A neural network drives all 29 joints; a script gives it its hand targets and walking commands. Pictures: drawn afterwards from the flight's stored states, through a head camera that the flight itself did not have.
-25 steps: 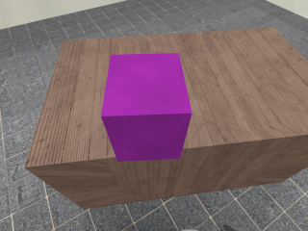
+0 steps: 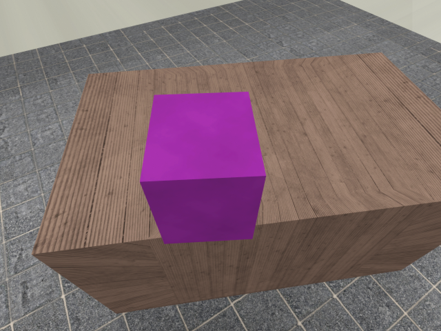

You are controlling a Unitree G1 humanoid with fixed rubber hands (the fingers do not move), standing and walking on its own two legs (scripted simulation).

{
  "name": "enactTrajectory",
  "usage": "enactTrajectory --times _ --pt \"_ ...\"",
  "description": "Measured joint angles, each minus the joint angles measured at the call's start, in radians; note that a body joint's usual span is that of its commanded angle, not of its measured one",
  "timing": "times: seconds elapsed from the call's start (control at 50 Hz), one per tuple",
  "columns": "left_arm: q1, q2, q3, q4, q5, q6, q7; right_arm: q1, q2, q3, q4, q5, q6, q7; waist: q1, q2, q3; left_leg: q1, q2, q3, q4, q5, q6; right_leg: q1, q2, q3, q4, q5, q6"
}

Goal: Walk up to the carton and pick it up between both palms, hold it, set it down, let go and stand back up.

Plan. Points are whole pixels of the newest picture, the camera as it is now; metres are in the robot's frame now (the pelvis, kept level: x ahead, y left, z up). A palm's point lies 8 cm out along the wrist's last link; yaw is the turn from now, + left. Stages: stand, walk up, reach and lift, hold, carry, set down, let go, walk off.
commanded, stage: stand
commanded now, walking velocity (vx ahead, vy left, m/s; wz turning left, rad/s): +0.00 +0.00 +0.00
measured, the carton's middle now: (205, 169) +0.44 +0.04 +0.00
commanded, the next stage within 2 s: walk up in 1.82 s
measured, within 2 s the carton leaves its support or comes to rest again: neither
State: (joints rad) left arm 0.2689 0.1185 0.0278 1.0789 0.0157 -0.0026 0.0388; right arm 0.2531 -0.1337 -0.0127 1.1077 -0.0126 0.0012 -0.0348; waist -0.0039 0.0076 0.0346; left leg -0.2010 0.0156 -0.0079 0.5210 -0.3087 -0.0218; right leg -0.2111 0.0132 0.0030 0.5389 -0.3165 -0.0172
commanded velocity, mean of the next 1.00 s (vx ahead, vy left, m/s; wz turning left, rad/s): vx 0.00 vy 0.00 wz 0.00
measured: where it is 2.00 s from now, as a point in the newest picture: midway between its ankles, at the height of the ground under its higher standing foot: outside the picture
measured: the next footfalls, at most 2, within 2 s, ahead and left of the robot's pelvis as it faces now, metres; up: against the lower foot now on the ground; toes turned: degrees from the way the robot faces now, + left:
none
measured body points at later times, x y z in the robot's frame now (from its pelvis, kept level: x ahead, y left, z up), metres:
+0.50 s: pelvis +0.01 +0.00 +0.00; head +0.02 -0.01 +0.45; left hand -0.02 +0.19 -0.16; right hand -0.02 -0.20 -0.17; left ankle -0.02 +0.13 -0.73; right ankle -0.02 -0.11 -0.73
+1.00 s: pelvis +0.01 -0.02 +0.01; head +0.02 -0.03 +0.45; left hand -0.02 +0.17 -0.16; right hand -0.02 -0.21 -0.17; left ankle -0.02 +0.13 -0.73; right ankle -0.02 -0.11 -0.73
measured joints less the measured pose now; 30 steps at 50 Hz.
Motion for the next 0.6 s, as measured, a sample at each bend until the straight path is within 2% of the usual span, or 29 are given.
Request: enactTrajectory --times 0.24,0.6 --pt "0.015 -0.032 -0.006 0.091 -0.001 -0.004 0.006 0.014 0.036 0.007 0.086 0.001 0.0 -0.01 0.001 0.002 0.015 0.039 0.005 -0.003 -0.037 0.009 -0.004 0.041 0.004 -0.003 -0.041 0.011 -0.003" --pt "0.021 -0.054 -0.01 0.129 -0.001 -0.006 0.014 0.01 0.045 0.013 0.116 0.003 0.002 -0.022 0.003 0.005 0.02 0.067 0.013 -0.008 -0.059 0.012 -0.012 0.072 0.012 -0.008 -0.066 0.014 -0.011"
